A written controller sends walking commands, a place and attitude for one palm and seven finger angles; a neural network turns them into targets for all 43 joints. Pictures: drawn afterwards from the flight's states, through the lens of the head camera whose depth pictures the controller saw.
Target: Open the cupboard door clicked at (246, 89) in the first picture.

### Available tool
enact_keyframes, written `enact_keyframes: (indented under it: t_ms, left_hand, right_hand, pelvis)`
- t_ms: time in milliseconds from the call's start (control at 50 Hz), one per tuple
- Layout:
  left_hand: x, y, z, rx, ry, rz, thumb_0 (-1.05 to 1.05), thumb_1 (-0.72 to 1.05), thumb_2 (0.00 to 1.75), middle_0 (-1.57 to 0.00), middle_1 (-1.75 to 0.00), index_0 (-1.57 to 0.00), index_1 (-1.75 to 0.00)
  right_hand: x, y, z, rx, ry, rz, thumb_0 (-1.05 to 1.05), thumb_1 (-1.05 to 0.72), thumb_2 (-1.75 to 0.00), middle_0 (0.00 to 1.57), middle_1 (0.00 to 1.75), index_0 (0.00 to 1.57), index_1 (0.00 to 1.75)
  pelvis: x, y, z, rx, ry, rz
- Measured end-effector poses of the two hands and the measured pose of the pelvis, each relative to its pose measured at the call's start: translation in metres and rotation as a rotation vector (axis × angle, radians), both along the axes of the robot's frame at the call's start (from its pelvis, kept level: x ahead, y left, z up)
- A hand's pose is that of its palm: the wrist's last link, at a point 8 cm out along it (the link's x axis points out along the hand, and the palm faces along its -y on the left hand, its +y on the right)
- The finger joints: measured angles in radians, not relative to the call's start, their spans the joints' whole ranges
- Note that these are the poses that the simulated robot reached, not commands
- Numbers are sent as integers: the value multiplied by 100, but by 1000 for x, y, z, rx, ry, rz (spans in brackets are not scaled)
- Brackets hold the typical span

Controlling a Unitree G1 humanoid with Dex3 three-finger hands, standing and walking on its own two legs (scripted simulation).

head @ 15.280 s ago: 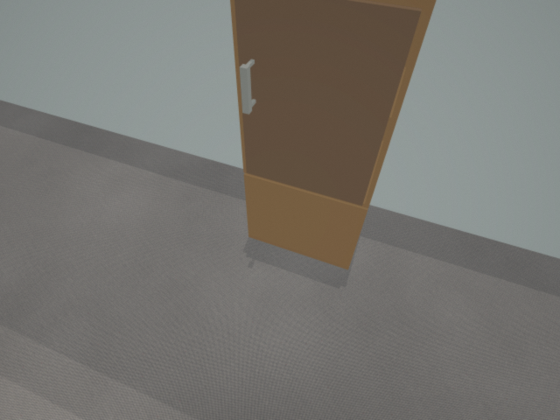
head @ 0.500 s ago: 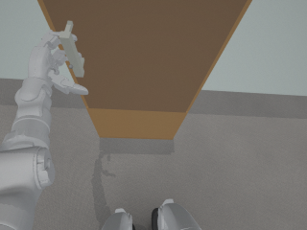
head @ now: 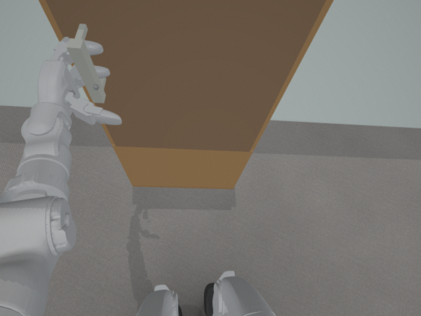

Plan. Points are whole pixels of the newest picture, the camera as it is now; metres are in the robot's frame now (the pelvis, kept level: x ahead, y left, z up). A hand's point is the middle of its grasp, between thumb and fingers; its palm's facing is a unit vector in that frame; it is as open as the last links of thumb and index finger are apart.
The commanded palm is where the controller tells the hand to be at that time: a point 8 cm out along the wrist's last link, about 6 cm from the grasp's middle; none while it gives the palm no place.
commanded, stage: slide the fingers in behind the handle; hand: left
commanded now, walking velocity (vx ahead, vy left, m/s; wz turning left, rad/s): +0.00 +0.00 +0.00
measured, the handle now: (91, 66) +0.56 +0.18 +0.08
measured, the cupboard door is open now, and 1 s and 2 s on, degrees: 0 0 34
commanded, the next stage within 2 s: close the thumb around the handle in 0.26 s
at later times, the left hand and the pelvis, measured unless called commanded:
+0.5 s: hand (98, 86) +0.52 +0.16 +0.08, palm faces -0.09 -1.00 -0.03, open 13.4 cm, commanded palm +0.50 +0.20 +0.08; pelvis +0.00 +0.01 +0.00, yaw +0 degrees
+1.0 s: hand (101, 85) +0.52 +0.16 +0.08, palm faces -0.09 -1.00 -0.02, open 5.5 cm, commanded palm +0.50 +0.20 +0.08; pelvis +0.01 +0.01 +0.00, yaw -1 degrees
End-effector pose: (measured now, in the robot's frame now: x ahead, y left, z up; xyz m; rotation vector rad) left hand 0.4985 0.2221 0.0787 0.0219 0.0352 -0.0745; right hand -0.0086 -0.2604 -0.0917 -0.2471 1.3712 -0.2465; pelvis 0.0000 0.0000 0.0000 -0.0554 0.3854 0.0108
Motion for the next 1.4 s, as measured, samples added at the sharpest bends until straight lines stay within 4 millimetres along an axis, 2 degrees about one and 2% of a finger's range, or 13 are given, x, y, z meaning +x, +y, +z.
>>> enact_keyframes:
  t_ms: [460, 600, 920, 1020, 1280, 1400]
  left_hand:
    - [1, -4, 0, -4, -4, -17, -2, -47, 31, -31, -121, -33, -123]
    - [1, -9, 1, 2, -17, -30, -2, -25, 41, -32, -123, -34, -124]
    - [4, -9, -1, -1, -12, -18, 0, 58, 76, -38, -132, -38, -131]
    - [3, -9, 0, 2, -6, -18, 0, 77, 84, -39, -134, -40, -133]
    - [-2, -10, 0, 6, -9, -11, 0, 78, 83, -40, -135, -40, -135]
    - [-13, -10, -1, -3, -16, -18, 1, 78, 82, -40, -135, -39, -135]
  right_hand:
    - [9, 11, -2, 16, -25, -5, 0, -91, -90, 20, 30, 20, 30]
    - [6, 14, -3, 20, -12, -10, 0, -91, -90, 20, 30, 20, 30]
    - [-1, 13, -2, 14, 6, -21, 0, -91, -90, 20, 30, 20, 30]
    - [0, 12, -1, 14, 2, -24, 0, -91, -90, 20, 30, 20, 30]
    - [9, 9, -2, 22, -18, -17, 0, -91, -90, 20, 30, 20, 30]
    - [18, 8, 0, 35, -46, -24, 0, -91, -90, 20, 30, 20, 30]
  pelvis:
    - [4, 8, 1, -2, -6, -8]
    - [5, 11, 1, -4, -4, -6]
    - [4, 11, 1, -3, -3, -9]
    - [6, 10, 2, -2, -5, -11]
    - [7, 7, 3, 4, -11, -14]
    - [11, 5, 6, 11, -20, -27]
